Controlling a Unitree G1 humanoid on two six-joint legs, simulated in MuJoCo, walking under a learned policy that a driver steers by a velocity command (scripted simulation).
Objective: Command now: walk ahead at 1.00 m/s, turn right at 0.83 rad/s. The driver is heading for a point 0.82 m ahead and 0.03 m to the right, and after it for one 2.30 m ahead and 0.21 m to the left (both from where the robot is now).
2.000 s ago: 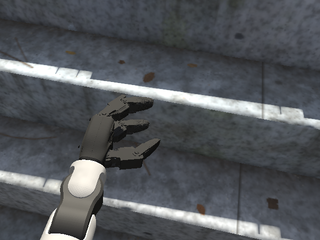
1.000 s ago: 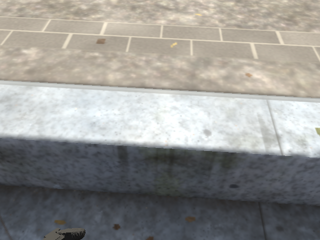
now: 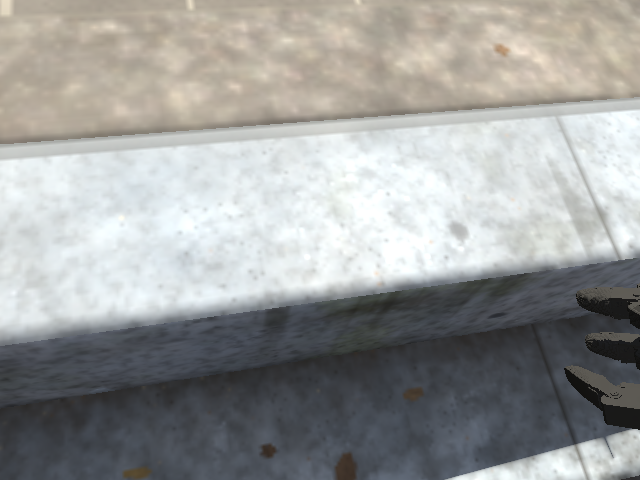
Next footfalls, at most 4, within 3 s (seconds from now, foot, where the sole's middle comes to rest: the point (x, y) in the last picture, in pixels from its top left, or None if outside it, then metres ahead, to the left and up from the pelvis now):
0.22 right None -0.28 0.02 -0.75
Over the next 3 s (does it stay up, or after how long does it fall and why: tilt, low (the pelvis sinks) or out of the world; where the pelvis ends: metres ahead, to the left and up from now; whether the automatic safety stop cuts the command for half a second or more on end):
falls after 0.40 s (tilt)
